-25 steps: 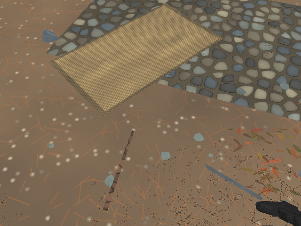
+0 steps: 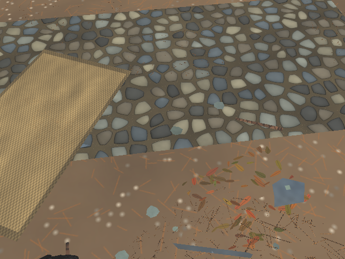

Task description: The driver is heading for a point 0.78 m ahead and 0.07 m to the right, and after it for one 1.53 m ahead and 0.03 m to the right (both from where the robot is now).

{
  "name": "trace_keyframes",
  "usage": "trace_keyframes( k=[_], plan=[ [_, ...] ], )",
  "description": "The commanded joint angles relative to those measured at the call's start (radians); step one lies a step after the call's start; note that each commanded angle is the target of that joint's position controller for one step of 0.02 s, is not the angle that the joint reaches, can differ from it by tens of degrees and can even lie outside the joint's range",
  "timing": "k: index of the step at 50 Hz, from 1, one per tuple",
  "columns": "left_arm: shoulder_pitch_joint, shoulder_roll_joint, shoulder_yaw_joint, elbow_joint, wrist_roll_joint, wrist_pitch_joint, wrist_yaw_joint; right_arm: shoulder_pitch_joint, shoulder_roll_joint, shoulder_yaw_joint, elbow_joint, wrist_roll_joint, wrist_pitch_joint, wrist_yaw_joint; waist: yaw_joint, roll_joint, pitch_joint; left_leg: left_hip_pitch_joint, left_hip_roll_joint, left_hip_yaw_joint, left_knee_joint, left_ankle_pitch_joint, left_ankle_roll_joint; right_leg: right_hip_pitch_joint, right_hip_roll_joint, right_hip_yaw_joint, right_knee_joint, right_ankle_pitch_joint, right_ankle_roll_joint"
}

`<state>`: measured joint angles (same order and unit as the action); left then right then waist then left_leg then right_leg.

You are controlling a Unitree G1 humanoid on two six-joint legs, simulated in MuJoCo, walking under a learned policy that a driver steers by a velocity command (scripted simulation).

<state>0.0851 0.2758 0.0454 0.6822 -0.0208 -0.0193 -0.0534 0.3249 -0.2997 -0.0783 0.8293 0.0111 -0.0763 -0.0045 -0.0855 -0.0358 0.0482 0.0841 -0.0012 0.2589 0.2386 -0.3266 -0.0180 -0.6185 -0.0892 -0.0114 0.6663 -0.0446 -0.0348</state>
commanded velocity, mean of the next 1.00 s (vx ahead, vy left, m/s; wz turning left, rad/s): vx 0.50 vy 0.00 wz -0.31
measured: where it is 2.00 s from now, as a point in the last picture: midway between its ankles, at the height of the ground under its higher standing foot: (204, 189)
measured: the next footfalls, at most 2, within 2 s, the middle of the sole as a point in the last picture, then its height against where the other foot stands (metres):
right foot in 0.08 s outside the picture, level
left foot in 0.56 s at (163, 241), level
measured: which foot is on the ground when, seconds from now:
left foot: down 0.00-0.08, up 0.10-0.54, down 0.56-1.00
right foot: up 0.00-0.06, down 0.08-0.58, up 0.60-1.00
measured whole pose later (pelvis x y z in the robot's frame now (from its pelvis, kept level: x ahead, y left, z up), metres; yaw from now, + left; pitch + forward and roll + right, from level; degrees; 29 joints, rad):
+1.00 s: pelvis +0.55 -0.09 +0.01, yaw -17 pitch +2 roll +2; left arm 0.03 0.26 0.03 0.66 -0.01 -0.08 -0.03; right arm 0.41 -0.28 -0.05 0.85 0.02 -0.07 0.01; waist -0.12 -0.03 0.03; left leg -0.01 -0.05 -0.02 0.27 -0.28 0.02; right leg -0.56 -0.06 0.06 0.54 0.00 0.02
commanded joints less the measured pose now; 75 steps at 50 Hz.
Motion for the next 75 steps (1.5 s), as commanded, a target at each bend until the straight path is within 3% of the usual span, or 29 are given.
trace_keyframes(
  k=[1,3,4,5,6,7,9,13,19,23,27,28,29,30,31,32,34,36,44,50,52,53,54,55,56,58,60,70,75],
  plan=[
    [-0.049,0.092,0.029,-0.1,0.002,-0.008,-0.01,-0.03,-0.208,-0.053,-0.052,0.017,0.01,-0.008,0.053,0.102,0.011,0.014,0.299,-0.064,0.062,0.764,0.142,0.042,0.052,-0.066,-0.026,-0.113,-0.053],
    [0.166,0.159,0.072,-0.054,-0.003,-0.001,-0.001,-0.055,-0.215,-0.053,-0.06,0.027,0.027,-0.013,0.184,0.104,-0.117,-0.043,0.256,-0.017,0.377,0.97,0.101,0.343,0.144,-0.115,-0.084,-0.12,-0.11],
    [0.344,0.235,0.11,-0.006,-0.006,0.009,0.018,-0.042,-0.183,-0.038,-0.073,0.01,0.023,-0.018,0.26,0.042,-0.209,-0.256,0.215,-0.014,0.659,0.758,0.054,0.649,0.114,-0.005,-0.106,-0.087,-0.156],
    [0.321,0.363,0.128,-0.011,-0.017,0.006,0.03,0.055,-0.028,0.011,-0.132,-0.037,0.001,-0.006,0.134,-0.249,-0.27,-0.73,0.022,-0.071,1.031,-0.196,-0.02,0.979,-0.156,0.548,-0.174,-0.207,-0.337],
    [0.341,0.298,0.104,-0.054,-0.007,-0.015,0.023,-0.023,-0.084,0.012,-0.145,-0.004,-0.038,0.005,0.196,-0.135,-0.43,-0.848,-0.028,-0.331,1.164,-0.296,-0.013,1.046,-0.251,0.869,-0.355,-0.385,-0.406],
    [0.31,0.231,0.085,-0.04,0.002,-0.032,0.018,-0.138,-0.148,-0.005,-0.176,0.037,-0.058,0.012,0.217,-0.063,-0.283,-0.932,0.021,-0.351,1.15,-0.192,0.011,0.96,-0.228,0.735,-0.394,-0.324,-0.344],
    [0.19,0.168,0.065,-0.049,-0.001,-0.043,0.02,-0.151,-0.137,-0.002,-0.169,0.0,-0.071,-0.001,0.131,0.024,-0.133,-0.841,0.097,-0.347,0.978,-0.046,0.021,0.686,-0.145,0.508,-0.386,-0.11,-0.279],
    [0.145,0.156,0.058,-0.065,0.011,-0.049,0.04,-0.118,-0.112,-0.004,-0.163,-0.027,-0.033,0.002,0.068,0.007,-0.093,-0.693,0.112,-0.33,0.812,0.042,-0.025,0.465,-0.081,0.358,-0.438,0.143,-0.275],
    [0.226,0.185,0.065,-0.024,0.0,-0.036,0.069,-0.322,-0.05,0.024,-0.212,-0.018,-0.03,0.015,0.143,-0.035,-0.039,-0.616,0.035,-0.302,0.388,0.397,-0.06,0.373,0.007,0.25,-0.43,0.031,-0.192],
    [0.299,0.168,0.058,0.02,-0.003,-0.033,0.069,-0.385,-0.074,0.02,-0.229,-0.007,-0.046,0.036,0.176,-0.05,-0.026,-0.595,0.028,-0.318,0.282,0.431,-0.024,0.47,-0.053,0.314,-0.377,-0.028,-0.177],
    [0.283,0.171,0.059,0.036,0.003,-0.022,0.069,-0.283,-0.115,-0.003,-0.211,-0.009,-0.057,0.036,0.108,-0.088,-0.04,-0.482,0.007,-0.283,0.213,0.282,0.051,0.564,-0.079,0.352,-0.25,0.175,-0.142],
    [0.277,0.144,0.049,0.031,0.009,-0.021,0.066,-0.175,-0.146,-0.02,-0.184,-0.016,-0.06,0.03,0.056,-0.068,-0.12,-0.314,0.023,-0.287,0.208,0.306,0.088,0.542,-0.024,0.312,-0.108,0.272,-0.116],
    [0.298,0.102,0.029,0.011,0.026,-0.022,0.066,-0.022,-0.201,-0.033,-0.171,-0.03,-0.062,0.025,0.004,0.036,-0.279,-0.033,0.182,-0.459,0.254,0.329,0.165,0.397,0.041,0.256,0.165,0.111,-0.078],
    [0.434,0.037,0.009,0.011,-0.003,-0.035,0.064,0.077,-0.262,-0.055,-0.121,-0.026,-0.049,0.034,0.042,0.343,-0.391,0.275,0.373,-0.909,0.147,0.078,0.327,0.037,0.196,0.155,0.499,-0.429,0.001],
    [0.39,0.122,0.021,0.022,-0.015,-0.041,0.065,0.086,-0.169,-0.032,-0.117,0.004,-0.046,0.041,0.011,0.259,-0.323,0.252,0.386,-1.034,0.055,-0.176,0.31,-0.105,0.154,0.214,0.61,-0.521,0.002],
    [0.265,0.172,0.035,0.0,-0.019,-0.044,0.064,0.027,-0.12,-0.016,-0.124,0.005,-0.042,0.038,-0.005,0.159,-0.177,0.128,0.35,-0.898,0.036,-0.179,0.267,-0.151,0.111,0.2,0.631,-0.436,-0.002],
    [0.162,0.148,0.032,-0.03,0.008,-0.051,0.062,-0.062,-0.092,-0.001,-0.131,-0.014,-0.032,0.034,0.036,0.079,-0.051,-0.086,0.274,-0.709,-0.001,0.032,0.248,-0.117,0.036,0.137,0.538,-0.313,0.005],
    [0.187,0.115,0.03,-0.021,0.009,-0.051,0.055,-0.079,-0.071,0.008,-0.127,-0.022,-0.035,0.031,0.073,0.126,-0.054,-0.164,0.22,-0.607,-0.038,0.17,0.236,-0.031,0.0,0.119,0.455,-0.263,0.013],
    [-0.012,0.042,-0.001,-0.071,0.018,-0.061,0.042,0.002,-0.142,-0.007,-0.066,0.008,-0.021,0.015,0.023,0.101,-0.012,-0.227,0.171,-0.403,-0.096,0.361,0.229,0.029,0.01,0.047,0.004,0.033,0.058],
    [-0.101,0.088,0.017,-0.1,0.01,-0.088,0.02,0.071,-0.165,-0.015,-0.028,0.017,0.012,-0.001,0.03,0.122,-0.001,-0.151,0.214,-0.477,0.013,0.389,0.188,0.14,0.063,0.066,-0.178,0.038,0.038],
    [0.029,0.131,0.04,-0.061,0.028,-0.097,0.028,0.048,-0.161,-0.015,-0.034,0.013,0.024,-0.008,0.108,0.126,-0.081,-0.156,0.157,-0.45,0.187,0.586,0.133,0.351,0.087,0.038,-0.256,0.086,-0.003],
    [0.136,0.181,0.056,-0.044,0.046,-0.1,0.037,0.037,-0.13,-0.003,-0.057,0.003,0.021,-0.009,0.157,0.099,-0.19,-0.255,0.094,-0.417,0.368,0.518,0.088,0.571,0.003,0.087,-0.22,0.267,-0.045],
    [0.249,0.259,0.073,-0.042,0.066,-0.088,0.05,0.091,-0.048,0.022,-0.088,-0.023,0.013,-0.008,0.169,-0.107,-0.346,-0.556,-0.017,-0.346,0.712,0.066,0.018,0.924,-0.256,0.312,-0.119,0.599,-0.146],
    [0.26,0.243,0.068,-0.043,0.049,-0.064,0.046,0.208,-0.034,0.032,-0.084,-0.001,0.009,-0.01,0.143,-0.288,-0.511,-0.704,-0.061,-0.371,0.934,-0.383,-0.011,1.025,-0.402,0.552,-0.166,0.576,-0.265],
    [0.222,0.172,0.052,-0.051,0.039,-0.048,0.047,0.158,-0.134,0.001,-0.072,0.021,0.021,-0.014,0.156,-0.151,-0.415,-0.747,-0.004,-0.404,1.02,-0.331,-0.024,0.902,-0.343,0.481,-0.215,0.45,-0.238],
    [0.106,0.103,0.028,-0.042,0.028,-0.04,0.048,0.056,-0.132,-0.01,-0.095,0.015,0.055,-0.023,0.111,-0.063,-0.204,-0.766,0.058,-0.343,1.001,-0.227,-0.042,0.647,-0.255,0.276,-0.278,0.38,-0.193],
    [0.015,0.103,0.03,-0.031,0.044,-0.044,0.043,0.079,-0.097,-0.013,-0.097,0.008,0.099,-0.031,0.052,-0.105,-0.128,-0.63,0.084,-0.318,0.954,-0.138,-0.059,0.416,-0.203,0.154,-0.369,0.3,-0.186],
    [-0.015,0.186,0.064,0.035,0.019,-0.018,0.069,-0.104,-0.084,-0.014,-0.224,0.0,0.129,0.012,0.084,-0.063,-0.109,-0.515,0.092,-0.251,0.542,0.089,-0.019,0.443,-0.237,-0.045,-0.404,0.171,-0.186],
    [0.032,0.187,0.07,0.077,-0.014,0.005,0.06,-0.097,-0.122,-0.039,-0.249,-0.007,0.14,0.02,0.062,-0.025,-0.108,-0.343,0.03,-0.211,0.245,0.204,0.065,0.465,-0.203,-0.099,-0.195,0.06,-0.067]
  ],
)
